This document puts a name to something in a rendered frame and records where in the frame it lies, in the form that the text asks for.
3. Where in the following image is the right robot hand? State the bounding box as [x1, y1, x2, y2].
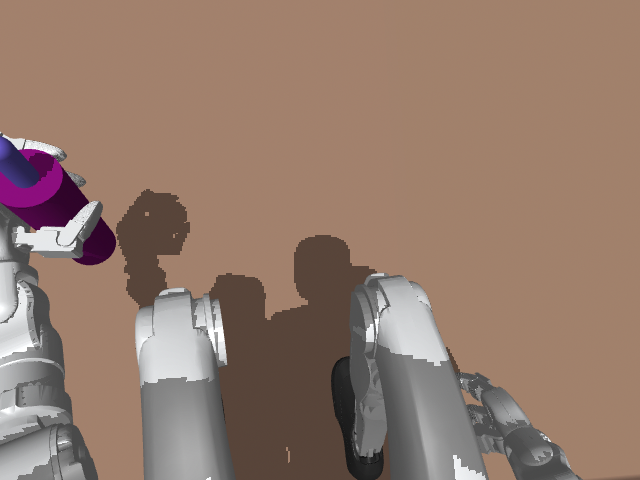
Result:
[455, 372, 533, 455]

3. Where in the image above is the left robot hand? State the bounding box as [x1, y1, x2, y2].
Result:
[0, 132, 103, 265]

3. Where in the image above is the left robot arm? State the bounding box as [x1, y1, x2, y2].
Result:
[0, 260, 98, 480]

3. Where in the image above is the right robot foot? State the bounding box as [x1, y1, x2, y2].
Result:
[331, 356, 384, 480]

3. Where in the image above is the bottle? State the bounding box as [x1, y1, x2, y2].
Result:
[0, 136, 116, 265]

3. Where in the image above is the right robot arm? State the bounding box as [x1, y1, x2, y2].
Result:
[503, 427, 583, 480]

